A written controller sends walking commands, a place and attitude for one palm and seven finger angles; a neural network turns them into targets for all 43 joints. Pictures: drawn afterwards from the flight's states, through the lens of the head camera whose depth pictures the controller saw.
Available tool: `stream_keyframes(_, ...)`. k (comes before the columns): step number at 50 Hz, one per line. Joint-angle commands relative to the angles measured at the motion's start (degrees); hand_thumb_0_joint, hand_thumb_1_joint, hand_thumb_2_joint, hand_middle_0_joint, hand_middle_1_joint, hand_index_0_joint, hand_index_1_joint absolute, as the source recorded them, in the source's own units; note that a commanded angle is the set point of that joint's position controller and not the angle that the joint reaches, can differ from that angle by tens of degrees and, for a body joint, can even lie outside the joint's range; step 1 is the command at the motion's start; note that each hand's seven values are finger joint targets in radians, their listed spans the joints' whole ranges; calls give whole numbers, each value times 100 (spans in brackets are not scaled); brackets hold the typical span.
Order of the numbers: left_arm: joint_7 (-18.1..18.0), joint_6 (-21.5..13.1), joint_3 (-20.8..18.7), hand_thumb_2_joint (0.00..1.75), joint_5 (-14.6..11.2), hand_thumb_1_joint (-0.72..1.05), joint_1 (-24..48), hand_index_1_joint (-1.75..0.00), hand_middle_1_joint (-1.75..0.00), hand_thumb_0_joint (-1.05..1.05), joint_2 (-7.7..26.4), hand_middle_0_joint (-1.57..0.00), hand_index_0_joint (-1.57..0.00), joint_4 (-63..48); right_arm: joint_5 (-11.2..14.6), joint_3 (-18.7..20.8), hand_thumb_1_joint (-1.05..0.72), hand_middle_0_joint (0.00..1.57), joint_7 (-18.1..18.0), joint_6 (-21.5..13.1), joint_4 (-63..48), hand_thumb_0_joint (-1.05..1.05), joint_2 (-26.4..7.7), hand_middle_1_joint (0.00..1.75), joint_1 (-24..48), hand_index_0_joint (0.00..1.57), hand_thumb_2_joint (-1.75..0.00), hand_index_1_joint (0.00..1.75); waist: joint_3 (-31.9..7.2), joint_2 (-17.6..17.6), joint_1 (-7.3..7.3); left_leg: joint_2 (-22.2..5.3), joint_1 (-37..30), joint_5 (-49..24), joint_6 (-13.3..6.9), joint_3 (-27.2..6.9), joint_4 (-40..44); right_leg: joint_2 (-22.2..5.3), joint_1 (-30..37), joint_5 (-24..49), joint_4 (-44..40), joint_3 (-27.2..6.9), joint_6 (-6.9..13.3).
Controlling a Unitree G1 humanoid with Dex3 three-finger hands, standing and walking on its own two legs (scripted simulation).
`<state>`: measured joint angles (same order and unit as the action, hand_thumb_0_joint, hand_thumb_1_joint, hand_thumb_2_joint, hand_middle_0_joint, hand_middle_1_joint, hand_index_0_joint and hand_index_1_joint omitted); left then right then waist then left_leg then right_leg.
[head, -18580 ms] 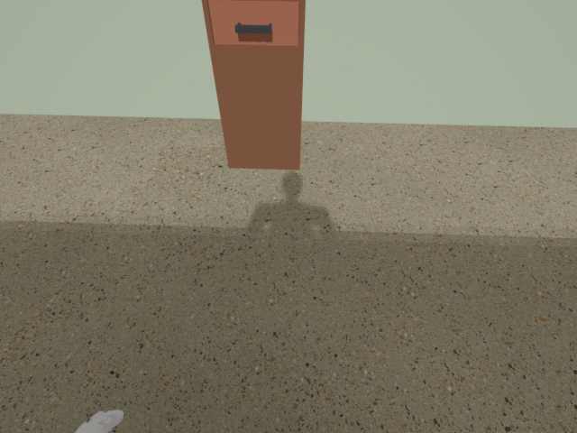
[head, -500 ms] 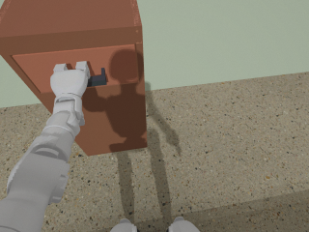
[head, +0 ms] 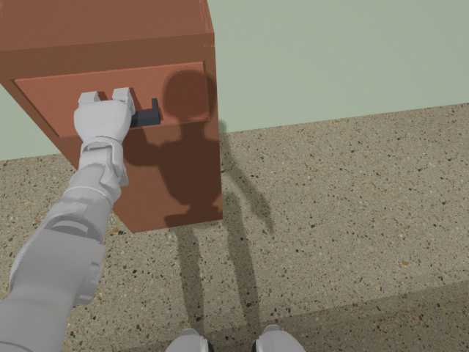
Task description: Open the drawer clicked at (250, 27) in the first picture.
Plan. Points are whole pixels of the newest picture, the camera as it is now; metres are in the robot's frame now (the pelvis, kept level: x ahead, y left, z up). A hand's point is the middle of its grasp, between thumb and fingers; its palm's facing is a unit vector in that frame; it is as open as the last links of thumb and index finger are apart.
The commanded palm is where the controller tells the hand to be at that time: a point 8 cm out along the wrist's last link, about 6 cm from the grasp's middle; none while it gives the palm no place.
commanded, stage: lift the fingers back up to retry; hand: left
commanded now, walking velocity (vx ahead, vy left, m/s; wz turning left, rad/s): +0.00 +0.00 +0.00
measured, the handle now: (125, 113) +0.58 +0.19 +0.01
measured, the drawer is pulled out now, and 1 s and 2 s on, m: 0.00 0.00 0.00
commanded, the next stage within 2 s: re-aim the fingers above the handle in 0.66 s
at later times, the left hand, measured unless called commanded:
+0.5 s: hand (97, 121) +0.50 +0.21 +0.08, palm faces +0.03 -0.03 -1.00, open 13.8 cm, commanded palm +0.47 +0.20 +0.13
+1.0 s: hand (102, 124) +0.49 +0.20 +0.08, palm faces +0.01 -0.02 -1.00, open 13.8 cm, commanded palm +0.47 +0.20 +0.13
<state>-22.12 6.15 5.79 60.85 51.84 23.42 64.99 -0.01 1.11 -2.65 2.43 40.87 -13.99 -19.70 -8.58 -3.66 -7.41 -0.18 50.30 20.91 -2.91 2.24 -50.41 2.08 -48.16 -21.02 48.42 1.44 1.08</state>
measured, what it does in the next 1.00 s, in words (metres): stands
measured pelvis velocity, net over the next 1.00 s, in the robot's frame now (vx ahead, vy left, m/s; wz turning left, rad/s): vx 0.04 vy -0.01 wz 0.03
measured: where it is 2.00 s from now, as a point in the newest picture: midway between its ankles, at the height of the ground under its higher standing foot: outside the picture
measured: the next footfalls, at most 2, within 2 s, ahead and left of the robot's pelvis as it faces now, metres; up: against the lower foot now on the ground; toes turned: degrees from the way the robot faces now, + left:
none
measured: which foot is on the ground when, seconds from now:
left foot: down 0.00-1.00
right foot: down 0.00-1.00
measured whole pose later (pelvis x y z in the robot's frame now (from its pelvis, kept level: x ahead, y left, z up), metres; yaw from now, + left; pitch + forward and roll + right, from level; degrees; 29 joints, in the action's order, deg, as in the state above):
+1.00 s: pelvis +0.04 -0.01 +0.03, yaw +1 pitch +15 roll -1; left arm -19.5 5.5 6.7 59.6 43.0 20.6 54.3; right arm 0.3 3.4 -2.0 5.4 42.3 -14.3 -15.4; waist -6.5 -4.0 -3.1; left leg 0.8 33.1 18.9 -2.0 1.3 -37.6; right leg 1.6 -31.0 -19.8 36.3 1.8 1.7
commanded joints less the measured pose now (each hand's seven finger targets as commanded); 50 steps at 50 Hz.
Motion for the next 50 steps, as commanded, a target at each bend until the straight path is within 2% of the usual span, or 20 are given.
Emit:
stream_keyframes(1, 72, -54, -265, 30, -26, -50, 1961, -120, -120, 0, 1173, -30, -30, -871, 11, 316, -90, 20, -67, -80, -379, 0, -878, 30, -720, 20, -90, 30, -2221, 147, -53, 98, -1842, -1101, 5, -265, 682, 160, 1102, 987, -838, -90, 46)
stream_keyframes(3, 44, -131, -432, 30, -18, -50, 1840, -120, -120, 0, 1357, -30, -30, -954, 16, 324, -90, 20, -71, -81, -370, 0, -877, 30, -730, 20, -90, 30, -2267, 207, 17, 92, -1941, -1210, -1, -265, 719, 164, 1247, 1096, -882, -101, 32)
stream_keyframes(5, 20, -226, -320, 30, -6, -50, 2057, -120, -120, 0, 1229, -30, -30, -1238, 26, 336, -90, 20, -81, -88, -375, 0, -860, 30, -709, 20, -90, 30, -2208, 104, -8, 69, -2129, -1322, 23, -296, 808, 168, 1235, 1138, -938, -71, 41)
stream_keyframes(11, -208, -481, -558, 30, -16, -50, 2021, -120, -120, 0, 1269, -30, -30, -2002, -26, 433, -90, 20, -29, -79, -317, 0, -843, 30, -620, 20, -90, 30, -2617, -103, 142, 50, -2880, -2182, 74, -339, 898, 203, 1575, 1684, -1032, -41, 87)
stream_keyframes(13, -275, -442, -439, 30, 11, -50, 1979, -120, -120, 0, 1113, -30, -30, -2006, -10, 439, -90, 20, -15, -60, -255, 0, -833, 30, -583, 20, -90, 30, -2385, -107, 101, 40, -2970, -2298, 87, -348, 970, 207, 1560, 1762, -1094, -9, 85)
stream_keyframes(17, -312, -233, -530, 30, -27, -50, 1812, -120, -120, 0, 1189, -30, -30, -2022, 4, 452, -90, 20, 31, 15, -198, 0, -843, 30, -467, 20, -90, 30, -2319, -68, 183, 43, -3167, -2652, 118, -310, 1106, 199, 1849, 2033, -1210, 10, 91)
stream_keyframes(21, -92, -15, -320, 30, -124, -50, 1680, -120, -120, 0, 951, -30, -30, -2224, 44, 463, -90, 20, 59, 90, -264, 0, -849, 30, -299, 20, -90, 30, -2393, -14, 243, 43, -3498, -3105, 124, -273, 1242, 181, 2207, 2412, -1363, -5, 95)
stream_keyframes(26, 359, 89, -25, 30, -227, -50, 1153, -120, -120, 0, 594, -30, -30, -2064, 94, 451, -90, 20, 49, 197, -346, 0, -856, 30, -125, 20, -90, 30, -1845, 367, 249, 76, -3441, -3130, 72, -210, 1433, 144, 2448, 2638, -1578, -8, 72)
stream_keyframes(30, 576, -19, -130, 30, -195, -50, 902, -120, -120, 0, 799, -30, -30, -1855, 128, 383, -90, 20, -11, 252, -431, 0, -879, 30, 7, 20, -90, 30, -1334, 753, 291, 153, -3023, -2443, 20, -101, 1588, 79, 2588, 2514, -1691, -63, 54)
stream_keyframes(31, 579, -141, -254, 30, -165, -50, 1094, -120, -120, 0, 996, -30, -30, -2067, 111, 381, -90, 20, -34, 250, -462, 0, -883, 30, 20, 20, -90, 30, -1459, 674, 310, 169, -3020, -2423, 12, -87, 1584, 56, 2707, 2544, -1686, -112, 65)
stream_keyframes(34, 465, -474, -281, 30, -60, -50, 1486, -120, -120, 0, 1052, -30, -30, -2645, 65, 412, -90, 20, -69, 206, -521, 0, -805, 30, 29, 20, -90, 30, -1905, 188, 316, 187, -3312, -2634, 18, -95, 1483, 46, 2680, 2649, -1572, -167, 78)
stream_keyframes(36, 316, -663, -560, 30, 8, -50, 1474, -120, -120, 0, 1346, -30, -30, -2930, 25, 437, -90, 20, -86, 188, -545, 0, -781, 30, 20, 20, -90, 30, -2209, 95, 383, 193, -3416, -2974, 37, -141, 1375, 67, 2781, 2851, -1473, -179, 88)
stream_keyframes(38, 156, -705, -458, 30, 22, -50, 1511, -120, -120, 0, 1131, -30, -30, -2866, 32, 457, -90, 20, -69, 147, -474, 0, -744, 30, -5, 20, -90, 30, -2055, 29, 299, 171, -3446, -2983, 60, -169, 1324, 80, 2506, 2733, -1436, -131, 86)
stream_keyframes(39, 73, -677, -501, 30, 40, -50, 1438, -120, -120, 0, 1131, -30, -30, -2754, 32, 462, -90, 20, -54, 133, -456, 0, -738, 30, -1, 20, -90, 30, -2034, -2, 333, 172, -3414, -2973, 74, -169, 1318, 89, 2444, 2649, -1421, -112, 95)
stream_keyframes(40, 6, -635, -181, 30, 24, -50, 1710, -120, -120, 0, 786, -30, -30, -2828, 26, 465, -90, 20, -20, 117, -416, 0, -739, 30, -5, 20, -90, 30, -2019, -15, 203, 163, -3493, -2998, 83, -185, 1298, 102, 2321, 2651, -1422, -91, 89)
stream_keyframes(42, -77, -492, -84, 30, 6, -50, 1755, -120, -120, 0, 623, -30, -30, -2666, 28, 503, -90, 20, 24, 94, -350, 0, -737, 30, -58, 20, -90, 30, -2146, -34, 163, 150, -3597, -3054, 92, -206, 1253, 118, 2230, 2562, -1422, -70, 90)
stream_keyframes(43, -109, -370, -320, 30, -11, -50, 1671, -120, -120, 0, 875, -30, -30, -2430, 39, 502, -90, 20, 30, 114, -290, 0, -774, 30, -72, 20, -90, 30, -2076, 2, 192, 147, -3547, -2956, 99, -208, 1274, 128, 2214, 2502, -1435, -59, 100)
stream_keyframes(44, -104, -266, -180, 30, -23, -50, 1778, -120, -120, 0, 779, -30, -30, -2363, 31, 483, -90, 20, 37, 128, -274, 0, -791, 30, -64, 20, -90, 30, -2102, 91, 157, 174, -3469, -2851, 92, -181, 1283, 123, 2271, 2524, -1446, -69, 81)
stream_keyframes(46, -54, -127, -344, 30, -72, -50, 1734, -120, -120, 0, 958, -30, -30, -2277, 27, 480, -90, 20, 32, 161, -271, 0, -822, 30, -41, 20, -90, 30, -2307, 178, 214, 199, -3395, -2913, 78, -145, 1311, 103, 2579, 2766, -1456, -101, 81)
stream_keyframes(50, 205, 29, -207, 30, -134, -50, 1436, -120, -120, 0, 812, -30, -30, -1997, 61, 457, -90, 20, 27, 230, -304, 0, -821, 30, -23, 20, -90, 30, -2192, 389, 252, 218, -3224, -2832, 47, -79, 1377, 76, 2815, 3024, -1496, -118, 43)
